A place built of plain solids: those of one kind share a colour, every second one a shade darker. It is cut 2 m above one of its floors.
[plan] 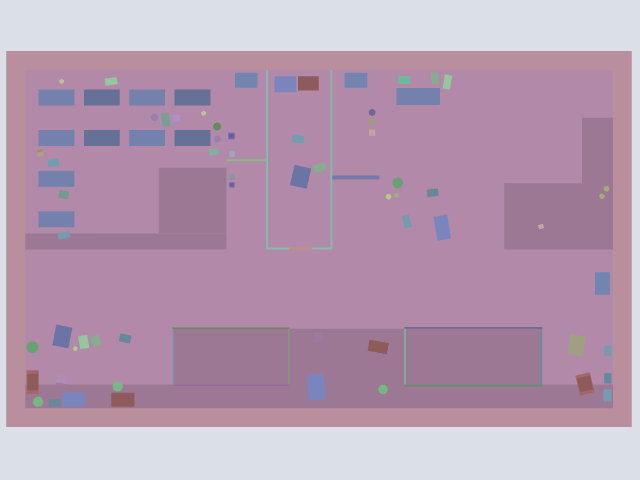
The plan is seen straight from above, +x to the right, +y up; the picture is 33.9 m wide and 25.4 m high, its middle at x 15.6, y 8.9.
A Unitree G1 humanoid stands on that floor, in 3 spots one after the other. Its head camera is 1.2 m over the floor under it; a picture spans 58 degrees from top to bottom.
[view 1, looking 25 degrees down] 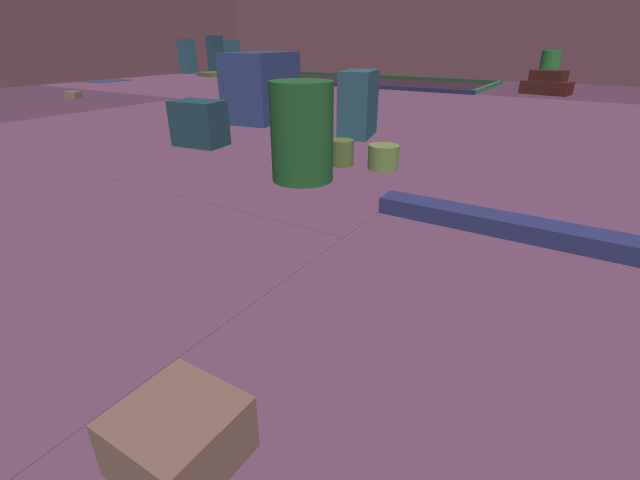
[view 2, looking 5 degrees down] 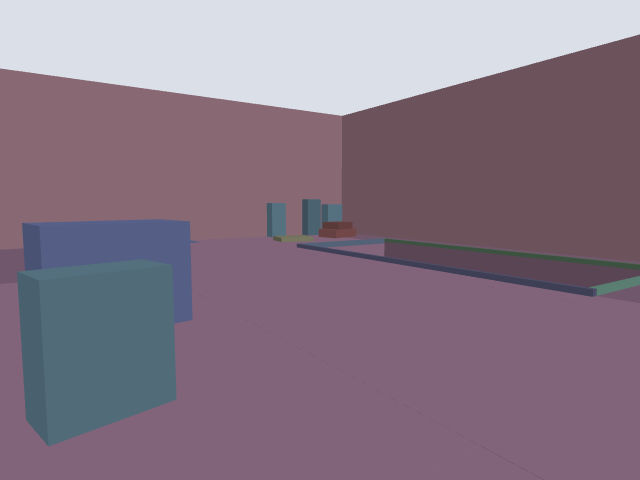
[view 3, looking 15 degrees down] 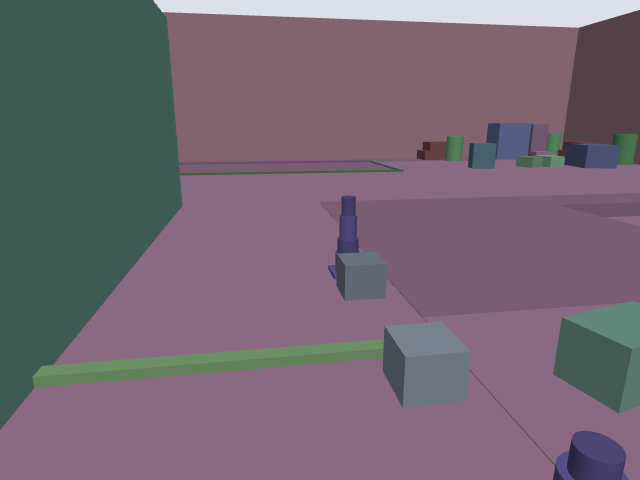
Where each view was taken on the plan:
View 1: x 17.50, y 15.15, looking -58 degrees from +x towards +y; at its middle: floor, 2.84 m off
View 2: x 17.50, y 10.20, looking -34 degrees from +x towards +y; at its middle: floor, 13.78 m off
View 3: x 11.70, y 15.15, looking -99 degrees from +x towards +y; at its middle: floor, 4.64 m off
